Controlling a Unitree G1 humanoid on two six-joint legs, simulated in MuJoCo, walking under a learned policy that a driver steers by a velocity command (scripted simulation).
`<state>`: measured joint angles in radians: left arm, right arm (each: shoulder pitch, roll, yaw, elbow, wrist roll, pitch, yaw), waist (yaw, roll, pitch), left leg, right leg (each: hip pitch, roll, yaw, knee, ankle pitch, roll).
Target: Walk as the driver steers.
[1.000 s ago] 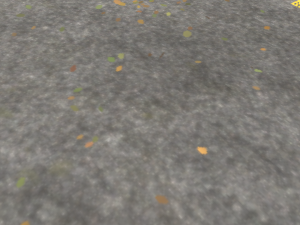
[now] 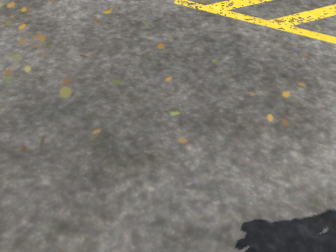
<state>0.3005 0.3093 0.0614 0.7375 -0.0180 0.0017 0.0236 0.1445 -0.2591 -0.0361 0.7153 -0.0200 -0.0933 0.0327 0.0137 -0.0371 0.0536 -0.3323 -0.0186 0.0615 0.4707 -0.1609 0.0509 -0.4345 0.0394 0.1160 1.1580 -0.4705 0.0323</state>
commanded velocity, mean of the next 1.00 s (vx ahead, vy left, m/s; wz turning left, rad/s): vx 0.05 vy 0.00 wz -0.53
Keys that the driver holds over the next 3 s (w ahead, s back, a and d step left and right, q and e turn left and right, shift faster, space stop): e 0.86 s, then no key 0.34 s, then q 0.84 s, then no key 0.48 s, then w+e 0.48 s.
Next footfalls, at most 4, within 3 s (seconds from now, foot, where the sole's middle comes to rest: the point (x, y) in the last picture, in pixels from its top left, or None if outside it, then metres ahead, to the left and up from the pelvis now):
0.38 right None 0.14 -0.15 -0.77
0.80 left None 0.22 0.08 -0.77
1.16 right None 0.06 -0.14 -0.77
1.64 left None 0.19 0.07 -0.77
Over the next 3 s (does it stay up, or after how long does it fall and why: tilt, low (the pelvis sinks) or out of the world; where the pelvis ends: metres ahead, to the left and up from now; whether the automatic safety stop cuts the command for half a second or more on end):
stays up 0.23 -0.09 0.00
